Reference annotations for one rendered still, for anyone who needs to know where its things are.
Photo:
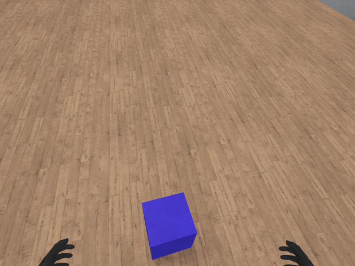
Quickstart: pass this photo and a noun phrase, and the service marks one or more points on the robot left hand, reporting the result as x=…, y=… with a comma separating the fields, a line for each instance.
x=53, y=255

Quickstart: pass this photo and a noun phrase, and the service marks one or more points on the robot right hand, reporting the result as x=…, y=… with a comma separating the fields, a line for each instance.
x=300, y=257

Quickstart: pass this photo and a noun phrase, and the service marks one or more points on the carton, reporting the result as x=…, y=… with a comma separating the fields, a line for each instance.
x=169, y=225

